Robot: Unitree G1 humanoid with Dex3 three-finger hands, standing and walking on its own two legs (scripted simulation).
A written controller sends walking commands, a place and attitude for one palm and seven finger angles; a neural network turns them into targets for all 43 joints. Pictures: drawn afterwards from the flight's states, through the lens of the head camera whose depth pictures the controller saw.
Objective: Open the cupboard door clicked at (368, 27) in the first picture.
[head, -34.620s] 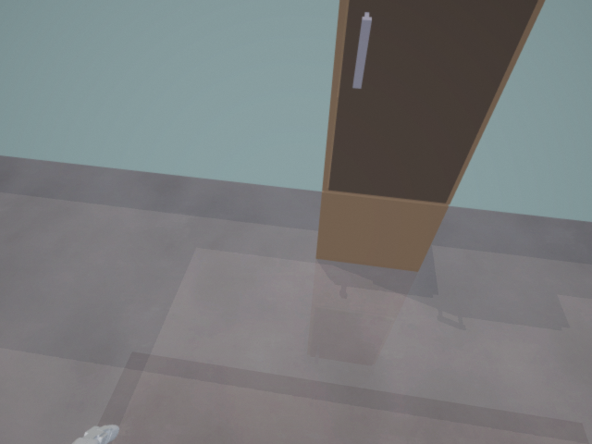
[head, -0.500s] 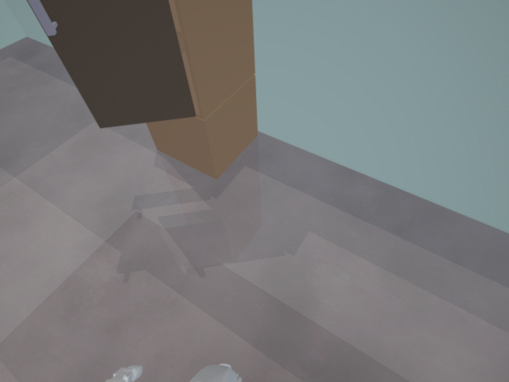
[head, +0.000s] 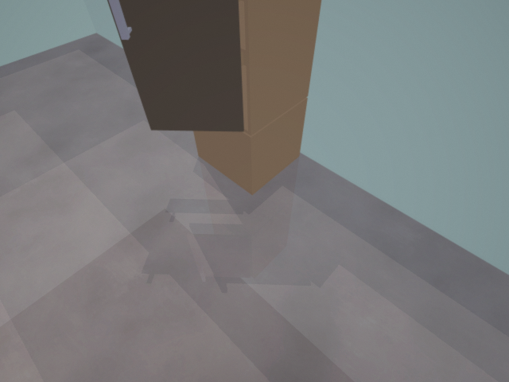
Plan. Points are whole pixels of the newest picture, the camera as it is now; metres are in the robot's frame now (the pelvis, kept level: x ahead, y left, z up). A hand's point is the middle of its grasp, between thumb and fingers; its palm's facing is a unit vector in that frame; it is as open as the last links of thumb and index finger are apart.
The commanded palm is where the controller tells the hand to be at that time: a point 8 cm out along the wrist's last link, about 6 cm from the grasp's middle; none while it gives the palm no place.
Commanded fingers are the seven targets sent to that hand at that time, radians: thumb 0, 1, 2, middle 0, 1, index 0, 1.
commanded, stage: take the last steps up to it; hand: left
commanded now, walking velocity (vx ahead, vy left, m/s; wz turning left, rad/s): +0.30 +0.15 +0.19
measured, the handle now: (119, 8) +1.03 +0.47 +0.13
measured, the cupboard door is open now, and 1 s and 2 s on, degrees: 41 41 41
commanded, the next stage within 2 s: come to a stop and stand still in 1.08 s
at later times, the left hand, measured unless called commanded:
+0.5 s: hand out of the picture +0.08 +0.28 -0.19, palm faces +0.20 -0.97 -0.17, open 7.3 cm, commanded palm none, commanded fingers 0.00 0.90 0.90 -0.20 -0.30 -0.20 -0.30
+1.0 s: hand (143, 223) +0.48 +0.31 -0.16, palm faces +0.03 -0.98 -0.18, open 7.3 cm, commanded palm none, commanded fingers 0.00 0.90 0.90 -0.20 -0.30 -0.20 -0.30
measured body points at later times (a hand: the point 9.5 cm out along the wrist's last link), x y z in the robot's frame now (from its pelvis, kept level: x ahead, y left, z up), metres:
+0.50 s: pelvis +0.16 +0.11 -0.01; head +0.19 +0.14 +0.43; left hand +0.07 +0.33 -0.18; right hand +0.30 -0.11 -0.14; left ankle +0.21 +0.21 -0.74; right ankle +0.06 -0.06 -0.66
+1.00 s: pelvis +0.35 +0.14 -0.01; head +0.38 +0.13 +0.44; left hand +0.48 +0.37 -0.14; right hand +0.25 -0.07 -0.17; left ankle +0.22 +0.21 -0.70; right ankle +0.40 +0.04 -0.74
